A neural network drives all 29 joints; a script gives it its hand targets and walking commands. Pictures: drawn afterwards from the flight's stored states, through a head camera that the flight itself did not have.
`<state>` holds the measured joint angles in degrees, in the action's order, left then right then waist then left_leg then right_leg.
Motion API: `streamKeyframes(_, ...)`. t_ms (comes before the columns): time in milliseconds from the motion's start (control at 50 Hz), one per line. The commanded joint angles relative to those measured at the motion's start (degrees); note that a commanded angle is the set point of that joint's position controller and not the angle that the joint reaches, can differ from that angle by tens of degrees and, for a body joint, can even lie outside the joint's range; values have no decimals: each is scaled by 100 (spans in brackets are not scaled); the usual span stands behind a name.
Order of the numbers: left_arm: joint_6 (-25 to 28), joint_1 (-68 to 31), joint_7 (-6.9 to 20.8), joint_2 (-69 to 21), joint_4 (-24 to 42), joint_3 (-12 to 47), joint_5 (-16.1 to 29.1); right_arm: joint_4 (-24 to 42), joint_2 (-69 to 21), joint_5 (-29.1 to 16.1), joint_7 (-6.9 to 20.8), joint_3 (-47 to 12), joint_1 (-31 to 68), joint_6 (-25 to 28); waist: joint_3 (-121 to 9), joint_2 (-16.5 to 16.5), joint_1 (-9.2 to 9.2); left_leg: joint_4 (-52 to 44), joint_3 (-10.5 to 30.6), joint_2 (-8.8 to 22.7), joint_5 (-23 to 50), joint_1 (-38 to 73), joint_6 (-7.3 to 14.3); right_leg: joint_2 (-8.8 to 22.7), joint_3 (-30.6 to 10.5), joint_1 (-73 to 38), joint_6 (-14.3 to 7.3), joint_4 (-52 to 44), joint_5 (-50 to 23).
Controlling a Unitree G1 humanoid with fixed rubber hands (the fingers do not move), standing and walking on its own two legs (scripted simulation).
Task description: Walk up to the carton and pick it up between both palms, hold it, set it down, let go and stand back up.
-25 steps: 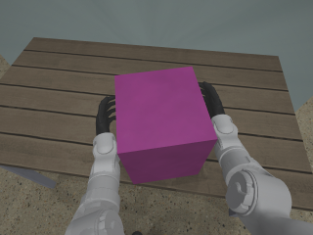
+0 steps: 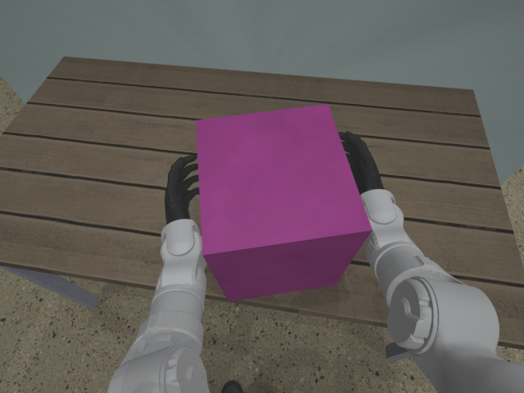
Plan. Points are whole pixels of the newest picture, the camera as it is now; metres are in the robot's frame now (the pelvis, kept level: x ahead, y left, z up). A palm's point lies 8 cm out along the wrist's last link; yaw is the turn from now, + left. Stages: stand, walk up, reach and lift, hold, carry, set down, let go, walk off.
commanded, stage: reach and lift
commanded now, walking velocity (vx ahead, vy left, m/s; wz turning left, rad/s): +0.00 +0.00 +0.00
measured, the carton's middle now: (273, 212) +0.40 +0.06 -0.01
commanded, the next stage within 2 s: none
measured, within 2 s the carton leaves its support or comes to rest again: leaves its support in 0.36 s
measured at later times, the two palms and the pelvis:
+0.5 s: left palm (178, 216) +0.35 +0.19 +0.03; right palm (370, 182) +0.44 -0.08 +0.06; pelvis +0.00 +0.00 +0.00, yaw +1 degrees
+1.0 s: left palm (161, 185) +0.35 +0.20 +0.11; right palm (386, 178) +0.40 -0.09 +0.12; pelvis -0.01 +0.00 +0.01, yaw +2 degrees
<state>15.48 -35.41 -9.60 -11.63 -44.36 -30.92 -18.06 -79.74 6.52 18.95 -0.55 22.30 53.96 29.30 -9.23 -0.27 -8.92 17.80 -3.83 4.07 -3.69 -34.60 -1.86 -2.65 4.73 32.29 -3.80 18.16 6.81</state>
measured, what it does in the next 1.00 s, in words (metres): stands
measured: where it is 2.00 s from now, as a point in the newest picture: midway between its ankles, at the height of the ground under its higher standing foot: outside the picture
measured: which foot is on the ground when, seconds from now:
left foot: down 0.00-1.00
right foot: down 0.00-1.00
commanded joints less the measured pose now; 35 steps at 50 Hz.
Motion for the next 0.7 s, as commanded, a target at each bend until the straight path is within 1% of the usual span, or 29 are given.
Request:
streamKeyframes(0, 206, -2801, 531, -2242, 100, 1979, -81, 189, -2615, 225, 556, -1183, 2575, 375, -3600, -646, 6, 229, -367, -270, 1478, 1080, 256, 220, -103, -3150, 521, 453, -2806)
streamKeyframes(20, 192, -2983, 471, -2447, 132, 2150, -61, 74, -2408, 247, 625, -1052, 2813, 411, -3598, -405, 63, 142, -263, -204, 1380, 1090, 171, 150, 36, -2872, 462, 455, -2378)
streamKeyframes(40, 187, -3070, 441, -2407, 79, 2154, -32, 78, -2355, 199, 647, -1204, 2930, 440, -3741, -514, -52, 211, -270, -167, 1505, 1209, 187, 75, 50, -2634, 425, 430, -2214)
streamKeyframes(120, 122, -3121, 350, -2568, 328, 2490, 138, 257, -2379, 5, 664, -1449, 3116, 433, -3985, -402, -36, 304, -193, -203, 1726, 1359, 145, -24, 58, -2452, 325, 400, -2207)
streamKeyframes(140, 162, -3225, 365, -2402, 337, 2536, 285, 302, -2481, -72, 620, -1555, 3078, 414, -4109, -473, -83, 364, -226, -204, 1622, 1362, 191, 47, -22, -2537, 404, 424, -2373)
streamKeyframes(180, 74, -3196, 348, -2565, 337, 2789, 313, 100, -2498, -116, 607, -1466, 2989, 325, -4048, -329, 88, 378, -146, -235, 1682, 1525, 137, -40, 36, -2334, 307, 386, -2225)
streamKeyframes(200, 42, -3174, 317, -2621, 388, 2895, 376, 265, -2429, -217, 620, -1483, 3096, 333, -4043, -332, 60, 368, -128, -189, 1842, 1721, 85, -95, 93, -2258, 268, 362, -2156)
streamKeyframes(220, -44, -3441, 354, -2486, 242, 2818, 384, 395, -2587, -213, 574, -1512, 3152, 216, -3983, -468, 70, 378, -180, -260, 1550, 1716, 159, -54, 33, -2197, 323, 203, -1918)
streamKeyframes(240, -47, -3592, 313, -2553, 413, 2944, 452, 319, -2562, -231, 608, -1482, 3236, 183, -4122, -344, 95, 383, -154, -256, 1593, 1723, 135, -99, 40, -2069, 269, 261, -1834)
streamKeyframes(260, -57, -3613, 331, -2541, 517, 2959, 538, 406, -2670, -301, 582, -1608, 3158, 164, -4155, -263, 49, 455, -174, -259, 1607, 1727, 97, 8, -4, -2279, 328, 281, -2057)
streamKeyframes(280, -77, -3395, 340, -2492, 473, 2949, 494, 292, -2613, -322, 594, -1698, 3026, 109, -3955, -393, 15, 391, -148, -264, 1661, 1713, 155, -35, -35, -2182, 330, 358, -2134)
streamKeyframes(300, -139, -3611, 340, -2565, 374, 2992, 457, 351, -2629, -365, 583, -1613, 3309, 85, -3992, -283, 14, 364, -139, -287, 1641, 1674, 101, -84, 48, -2237, 323, 293, -2032)
streamKeyframes(320, -112, -3566, 324, -2688, 515, 3199, 620, 463, -2719, -524, 612, -1784, 3293, 124, -4407, -240, -11, 464, -94, -233, 1948, 1871, 80, -128, 15, -2207, 303, 402, -2368)
streamKeyframes(340, -137, -3652, 291, -2690, 730, 3221, 708, 533, -2811, -547, 609, -1856, 3224, 28, -4469, -298, -38, 511, -83, -274, 1823, 1757, 79, -72, -16, -2375, 351, 456, -2424)
streamKeyframes(380, -237, -3685, 336, -2653, 808, 3359, 819, 481, -2900, -718, 544, -1983, 3006, -100, -4339, -206, 113, 523, -27, -294, 1886, 1859, 74, -31, -85, -2482, 418, 447, -2694)
streamKeyframes(400, -264, -3893, 371, -2565, 652, 3195, 797, 685, -2889, -678, 501, -1917, 3134, -173, -4269, -324, 190, 523, -64, -315, 1588, 1758, 95, 24, -127, -2579, 463, 405, -2606)
streamKeyframes(420, -309, -3742, 377, -2552, 677, 3169, 806, 658, -2838, -784, 543, -2071, 3153, -239, -4065, -356, 42, 443, -48, -307, 1533, 1725, 128, 5, -110, -2563, 485, 433, -2470)
streamKeyframes(440, -302, -4053, 384, -2696, 724, 3375, 914, 1023, -3063, -873, 509, -2108, 3343, -235, -4332, -279, 107, 478, -15, -308, 1511, 1798, 106, 6, -110, -2608, 485, 467, -2502)
streamKeyframes(460, -403, -3741, 406, -2584, 548, 3334, 892, 898, -2943, -957, 518, -2172, 3318, -333, -4038, -450, 106, 478, -27, -311, 1453, 1683, 133, 22, -114, -2679, 516, 489, -2570)
streamKeyframes(480, -416, -4122, 428, -2555, 817, 3446, 996, 786, -3007, -1001, 470, -2212, 3235, -387, -3959, -362, 261, 432, 7, -360, 1273, 1651, 142, 95, -144, -2819, 541, 490, -2641)
streamKeyframes(500, -470, -3964, 509, -2363, 608, 3257, 968, 1016, -3187, -946, 440, -2224, 3055, -546, -3727, -566, 219, 391, -44, -356, 992, 1654, 211, 126, -211, -2887, 590, 418, -2374)
streamKeyframes(520, -479, -4091, 516, -2338, 901, 3289, 1010, 1138, -3357, -1081, 420, -2362, 3029, -597, -3933, -499, 203, 382, -39, -398, 1058, 1663, 202, 209, -265, -3175, 694, 501, -2768)
streamKeyframes(540, -520, -4124, 585, -2360, 754, 3384, 1148, 1336, -3410, -1092, 369, -2395, 3023, -678, -3724, -600, 386, 358, 29, -433, 875, 1566, 236, 253, -267, -3245, 736, 498, -2840)
streamKeyframes(560, -569, -4307, 607, -2213, 665, 3154, 1022, 1170, -3253, -1047, 364, -2266, 3158, -783, -3431, -602, 399, 207, 30, -411, 523, 1556, 233, 292, -248, -3214, 774, 460, -2494)
streamKeyframes(600, -706, -4304, 646, -2376, 840, 3340, 1041, 1376, -3485, -1125, 345, -2212, 2962, -924, -3349, -354, 481, 213, 65, -429, 688, 1761, 172, 272, -227, -3184, 721, 425, -2511)
streamKeyframes(620, -775, -4376, 651, -2475, 805, 3427, 1038, 1516, -3431, -1157, 353, -2236, 3134, -962, -3314, -222, 480, 236, 36, -398, 760, 1849, 127, 185, -188, -3066, 645, 399, -2196)
streamKeyframes(640, -844, -4338, 679, -2353, 865, 3274, 1013, 1614, -3564, -1188, 353, -2315, 3047, -1102, -3336, -421, 376, 203, 16, -424, 716, 1960, 195, 192, -203, -3129, 664, 315, -2035)
streamKeyframes(660, -884, -4609, 642, -2415, 995, 3344, 979, 1463, -3497, -1234, 379, -2219, 3114, -1170, -3215, -144, 406, 232, 76, -392, 749, 2110, 105, 196, -166, -2958, 605, 329, -1825)
streamKeyframes(680, -1001, -4203, 693, -2260, 944, 3329, 1007, 1766, -3610, -1246, 341, -2428, 2765, -1297, -3245, -308, 332, 200, 39, -395, 762, 2206, 181, 187, -191, -3062, 642, 274, -1859)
